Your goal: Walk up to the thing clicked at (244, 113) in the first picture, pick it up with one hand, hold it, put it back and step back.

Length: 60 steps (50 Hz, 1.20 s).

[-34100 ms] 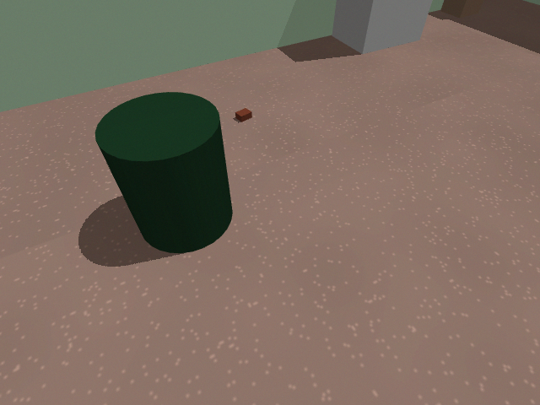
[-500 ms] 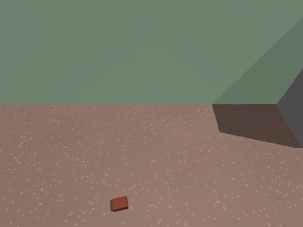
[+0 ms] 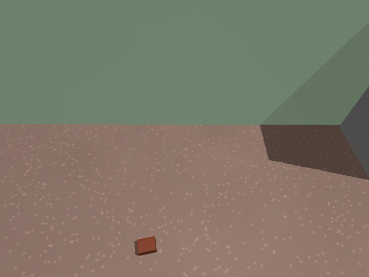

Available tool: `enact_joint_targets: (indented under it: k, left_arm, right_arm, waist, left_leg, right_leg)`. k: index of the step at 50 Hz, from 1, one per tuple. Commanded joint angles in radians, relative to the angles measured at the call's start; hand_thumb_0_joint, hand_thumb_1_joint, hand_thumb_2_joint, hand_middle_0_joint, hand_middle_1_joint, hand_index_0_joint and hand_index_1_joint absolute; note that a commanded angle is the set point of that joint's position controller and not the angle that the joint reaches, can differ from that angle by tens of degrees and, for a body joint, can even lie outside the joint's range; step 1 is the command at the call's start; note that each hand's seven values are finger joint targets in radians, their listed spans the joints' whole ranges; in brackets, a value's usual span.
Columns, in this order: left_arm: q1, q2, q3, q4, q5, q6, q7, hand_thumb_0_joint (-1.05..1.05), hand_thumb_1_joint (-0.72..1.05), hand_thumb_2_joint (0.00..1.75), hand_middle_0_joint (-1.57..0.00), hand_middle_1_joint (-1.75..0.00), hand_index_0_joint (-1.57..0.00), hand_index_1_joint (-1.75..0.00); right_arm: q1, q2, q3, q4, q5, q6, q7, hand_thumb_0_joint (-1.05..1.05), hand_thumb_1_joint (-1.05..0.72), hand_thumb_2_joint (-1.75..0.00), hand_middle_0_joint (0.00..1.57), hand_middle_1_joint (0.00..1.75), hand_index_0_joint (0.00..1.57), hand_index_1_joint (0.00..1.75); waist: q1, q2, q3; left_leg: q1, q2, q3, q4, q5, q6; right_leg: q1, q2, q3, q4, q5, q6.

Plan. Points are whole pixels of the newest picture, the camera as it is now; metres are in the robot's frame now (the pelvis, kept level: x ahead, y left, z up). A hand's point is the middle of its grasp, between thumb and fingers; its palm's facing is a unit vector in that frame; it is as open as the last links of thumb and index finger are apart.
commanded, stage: stand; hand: left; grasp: from above
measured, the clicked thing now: (146, 245) +0.41 +0.22 -0.76
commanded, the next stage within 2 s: rise first in 0.32 s
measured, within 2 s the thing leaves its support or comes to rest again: neither
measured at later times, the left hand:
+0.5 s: hand out of the picture +0.09 +0.25 -0.16, palm faces +0.03 -0.94 -0.34, open 7.5 cm
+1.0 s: hand out of the picture +0.13 +0.26 -0.22, palm faces -0.10 -0.90 -0.42, open 13.3 cm
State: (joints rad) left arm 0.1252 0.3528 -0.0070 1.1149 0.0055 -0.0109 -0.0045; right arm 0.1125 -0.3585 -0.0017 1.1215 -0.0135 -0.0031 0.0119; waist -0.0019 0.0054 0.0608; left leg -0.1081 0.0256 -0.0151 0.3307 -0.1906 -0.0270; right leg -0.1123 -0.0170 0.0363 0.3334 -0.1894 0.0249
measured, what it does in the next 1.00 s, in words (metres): lowers itself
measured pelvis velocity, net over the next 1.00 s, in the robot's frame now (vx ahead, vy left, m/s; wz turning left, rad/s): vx -0.01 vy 0.01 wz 0.01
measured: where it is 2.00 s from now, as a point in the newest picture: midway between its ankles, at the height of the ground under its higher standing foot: outside the picture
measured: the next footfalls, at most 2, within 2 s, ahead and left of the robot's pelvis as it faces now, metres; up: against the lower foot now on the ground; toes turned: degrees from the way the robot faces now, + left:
none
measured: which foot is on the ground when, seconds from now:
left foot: down 0.00-1.00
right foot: down 0.00-1.00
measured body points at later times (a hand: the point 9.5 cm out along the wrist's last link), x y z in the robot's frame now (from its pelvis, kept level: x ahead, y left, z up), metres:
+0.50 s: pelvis -0.01 +0.00 +0.00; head +0.02 +0.00 +0.45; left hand +0.09 +0.30 -0.13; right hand +0.08 -0.30 -0.13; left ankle -0.01 +0.14 -0.75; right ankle +0.00 -0.14 -0.75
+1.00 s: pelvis -0.01 +0.01 -0.07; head +0.07 +0.02 +0.37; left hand +0.13 +0.31 -0.19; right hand +0.14 -0.25 -0.17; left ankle -0.01 +0.14 -0.75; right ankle +0.00 -0.14 -0.75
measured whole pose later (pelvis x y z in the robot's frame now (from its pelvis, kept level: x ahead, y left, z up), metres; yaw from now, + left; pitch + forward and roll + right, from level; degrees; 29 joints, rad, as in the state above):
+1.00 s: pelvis -0.01 +0.01 -0.07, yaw +0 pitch +14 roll -1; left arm 0.14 0.30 0.15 0.68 0.22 0.13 0.00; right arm 0.21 -0.25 -0.04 0.62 0.00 -0.11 -0.01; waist -0.02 0.00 -0.08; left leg -0.78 0.02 -0.04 1.01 -0.47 -0.02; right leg -0.77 -0.01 0.03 0.98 -0.46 0.03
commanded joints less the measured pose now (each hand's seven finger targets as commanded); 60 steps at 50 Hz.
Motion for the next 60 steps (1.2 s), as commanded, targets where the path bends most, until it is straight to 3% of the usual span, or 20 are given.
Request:
enact_joint_targets:
  k: [1,6,20,21,22,23,24,25,26,27,29,31,32,34,37,42,46,50,51,60]
  left_arm:
    - [-0.030,0.224,0.044,-0.052,0.003,-0.018,0.014,0.00,0.90,0.90,-0.20,-0.30,-0.20,-0.30]
    - [-0.025,0.224,0.046,-0.051,0.001,-0.021,0.016,0.00,0.90,0.90,-0.20,-0.30,-0.20,-0.30]
    - [-0.024,0.224,0.049,-0.054,0.005,-0.017,0.014,0.00,0.90,0.90,-0.20,-0.30,-0.20,-0.30]
    - [-0.025,0.221,0.049,-0.055,0.005,-0.017,0.014,0.00,0.83,0.89,-0.19,-0.38,-0.19,-0.38]
    - [-0.376,0.041,0.047,-0.406,-0.046,-0.117,0.029,0.00,0.75,0.91,-0.27,-0.46,-0.25,-0.46]
    - [-0.515,0.099,0.069,-0.355,-0.041,-0.117,0.034,0.00,0.67,0.96,-0.26,-0.51,-0.20,-0.54]
    - [-0.335,0.172,0.119,-0.181,-0.024,-0.077,0.040,0.00,0.59,0.96,-0.23,-0.57,-0.19,-0.62]
    - [-0.242,0.187,0.143,-0.106,-0.013,-0.059,0.029,0.00,0.51,0.92,-0.23,-0.65,-0.20,-0.67]
    - [-0.240,0.194,0.145,-0.127,0.006,-0.055,0.017,0.00,0.43,0.89,-0.21,-0.72,-0.20,-0.73]
    - [-0.295,0.266,0.188,-0.203,0.023,-0.070,0.013,0.00,0.35,0.90,-0.20,-0.77,-0.19,-0.78]
    - [-0.139,0.234,0.202,-0.091,0.080,-0.046,-0.012,0.00,0.19,0.87,-0.19,-0.86,-0.21,-0.84]
    - [-0.077,0.233,0.231,-0.160,0.118,-0.027,-0.023,0.00,0.03,0.88,-0.19,-0.91,-0.20,-0.90]
    - [-0.071,0.222,0.228,-0.188,0.130,-0.009,-0.019,0.00,-0.05,0.88,-0.19,-0.91,-0.20,-0.91]
    - [-0.055,0.162,0.195,-0.210,0.142,0.044,-0.007,0.00,-0.21,0.88,-0.21,-0.91,-0.21,-0.92]
    - [-0.109,0.163,0.186,-0.275,0.162,0.114,0.007,0.00,-0.45,0.91,-0.21,-0.90,-0.19,-0.93]
    - [-0.096,0.135,0.187,-0.381,0.188,0.143,0.014,0.00,-0.47,0.86,-0.24,-0.92,-0.23,-0.93]
    - [-0.048,0.166,0.225,-0.557,0.218,0.111,0.023,0.00,-0.50,0.88,-0.23,-0.93,-0.21,-0.95]
    - [0.049,0.165,0.232,-0.633,0.256,0.123,0.031,0.00,-0.52,0.90,-0.20,-0.96,-0.19,-0.97]
    - [0.061,0.139,0.211,-0.658,0.254,0.127,0.031,0.00,-0.52,0.90,-0.20,-0.96,-0.19,-0.97]
    - [0.174,0.123,0.200,-0.812,0.284,0.191,0.040,0.00,-0.54,0.89,-0.20,-0.95,-0.19,-0.96]
  right_arm:
    - [-0.024,-0.208,-0.042,-0.058,0.006,-0.023,-0.016,0.00,-0.90,-0.90,0.20,0.30,0.20,0.30]
    - [-0.026,-0.209,-0.042,-0.064,0.008,-0.024,-0.016,0.00,-0.90,-0.90,0.20,0.30,0.20,0.30]
    - [-0.029,-0.210,-0.044,-0.064,0.004,-0.021,-0.015,0.00,-0.90,-0.90,0.20,0.30,0.20,0.30]
    - [-0.028,-0.210,-0.045,-0.066,0.004,-0.022,-0.014,0.00,-0.92,-0.91,0.20,0.30,0.20,0.30]
    - [-0.034,-0.037,0.011,-0.355,0.072,-0.076,-0.034,0.00,-1.00,-0.92,0.20,0.30,0.20,0.30]
    - [0.020,-0.067,0.000,-0.295,0.070,-0.077,-0.046,0.00,-0.96,-0.92,0.20,0.30,0.20,0.30]
    - [0.054,-0.097,-0.015,-0.275,0.068,-0.068,-0.052,0.00,-0.97,-0.92,0.20,0.30,0.20,0.30]
    - [0.066,-0.106,-0.031,-0.302,0.066,-0.059,-0.052,0.00,-0.95,-0.91,0.20,0.30,0.20,0.30]
    - [0.078,-0.101,-0.048,-0.322,0.056,-0.060,-0.057,0.00,-0.93,-0.91,0.20,0.30,0.20,0.30]
    - [0.100,-0.101,-0.063,-0.339,0.051,-0.068,-0.063,0.00,-0.92,-0.90,0.20,0.30,0.20,0.30]
    - [0.124,-0.088,-0.080,-0.365,0.032,-0.076,-0.055,0.00,-0.94,-0.91,0.20,0.30,0.20,0.30]
    - [0.128,-0.078,-0.095,-0.414,0.025,-0.080,-0.047,0.00,-0.93,-0.91,0.20,0.30,0.20,0.30]
    - [0.122,-0.074,-0.095,-0.442,0.029,-0.080,-0.047,0.00,-0.93,-0.90,0.20,0.30,0.20,0.30]
    - [0.103,-0.065,-0.090,-0.483,0.033,-0.078,-0.044,0.00,-0.91,-0.90,0.20,0.30,0.20,0.30]
    - [0.062,-0.066,-0.089,-0.549,0.038,-0.087,-0.037,0.00,-0.90,-0.90,0.20,0.30,0.20,0.30]
    - [0.097,-0.048,-0.093,-0.588,0.033,-0.121,-0.031,0.00,-0.92,-0.90,0.20,0.30,0.20,0.30]
    - [0.104,-0.034,-0.100,-0.617,0.025,-0.150,-0.032,0.00,-0.93,-0.91,0.20,0.30,0.20,0.30]
    - [0.108,-0.034,-0.104,-0.634,0.018,-0.160,-0.037,0.00,-0.93,-0.91,0.20,0.30,0.20,0.30]
    - [0.108,-0.028,-0.102,-0.641,0.017,-0.161,-0.036,0.00,-0.93,-0.91,0.20,0.30,0.20,0.30]
    - [0.086,-0.020,-0.093,-0.697,0.016,-0.174,-0.037,0.00,-0.96,-0.92,0.20,0.30,0.20,0.30]
  waist:
    - [-0.001,-0.003,-0.082]
    - [0.001,-0.010,-0.098]
    - [0.003,0.002,-0.057]
    - [0.002,0.008,-0.066]
    - [-0.112,0.011,-0.009]
    - [-0.086,-0.032,-0.065]
    - [-0.070,-0.031,-0.050]
    - [-0.039,-0.040,-0.053]
    - [-0.029,-0.019,-0.112]
    - [-0.019,-0.010,-0.213]
    - [-0.017,-0.004,-0.274]
    - [0.035,0.032,-0.363]
    - [0.039,0.053,-0.368]
    - [0.031,0.053,-0.291]
    - [0.013,0.005,-0.244]
    - [-0.010,-0.017,-0.269]
    - [-0.003,0.047,-0.377]
    - [-0.017,0.067,-0.407]
    - [-0.024,0.060,-0.412]
    - [-0.028,0.069,-0.456]
  left_leg:
    - [0.014,0.101,-0.067,-0.043,0.151,0.045]
    - [0.039,0.103,-0.068,-0.035,0.210,0.045]
    - [0.004,0.100,-0.073,-0.060,0.078,0.045]
    - [-0.001,0.102,-0.074,-0.059,0.096,0.047]
    - [-0.128,-0.028,0.056,0.026,-0.030,0.033]
    - [-0.122,-0.031,0.051,0.058,-0.036,0.035]
    - [-0.151,-0.040,0.054,0.079,-0.058,0.036]
    - [-0.193,-0.031,0.057,0.116,-0.033,0.035]
    - [-0.211,-0.037,0.056,0.148,-0.014,0.035]
    - [-0.194,-0.036,0.052,0.176,0.022,0.034]
    - [-0.271,-0.045,0.044,0.264,0.064,0.032]
    - [-0.276,-0.054,0.045,0.301,0.102,0.026]
    - [-0.267,-0.055,0.045,0.292,0.107,0.021]
    - [-0.314,-0.049,0.038,0.285,0.060,0.016]
    - [-0.390,-0.034,0.023,0.325,-0.015,0.019]
    - [-0.490,-0.032,0.022,0.442,-0.074,0.027]
    - [-0.516,-0.026,0.023,0.542,-0.023,0.024]
    - [-0.543,-0.015,0.013,0.606,0.039,0.021]
    - [-0.554,-0.013,0.007,0.615,0.036,0.022]
    - [-0.660,-0.011,-0.006,0.724,0.018,0.029]
  right_leg:
    - [0.012,-0.107,0.069,-0.043,0.176,-0.042]
    - [0.021,-0.106,0.059,-0.034,0.218,-0.038]
    - [-0.003,-0.101,0.067,-0.057,0.104,-0.042]
    - [0.007,-0.102,0.064,-0.054,0.119,-0.042]
    - [-0.231,0.021,-0.036,0.022,0.026,-0.026]
    - [-0.186,0.021,-0.046,0.039,0.005,-0.022]
    - [-0.195,0.026,-0.053,0.048,-0.033,-0.029]
    - [-0.213,0.030,-0.060,0.085,-0.026,-0.030]
    - [-0.221,0.029,-0.056,0.119,-0.013,-0.035]
    - [-0.205,0.025,-0.050,0.153,0.032,-0.030]
    - [-0.230,0.018,-0.048,0.236,0.086,-0.029]
    - [-0.205,0.020,-0.047,0.280,0.104,-0.035]
    - [-0.205,0.022,-0.047,0.278,0.100,-0.038]
    - [-0.265,0.031,-0.055,0.270,0.035,-0.039]
    - [-0.347,0.037,-0.069,0.303,-0.051,-0.038]
    - [-0.470,0.038,-0.067,0.412,-0.105,-0.034]
    - [-0.534,0.034,-0.056,0.524,-0.058,-0.038]
    - [-0.585,0.032,-0.061,0.597,-0.016,-0.039]
    - [-0.596,0.032,-0.063,0.609,-0.027,-0.039]
    - [-0.700,0.031,-0.067,0.704,-0.037,-0.042]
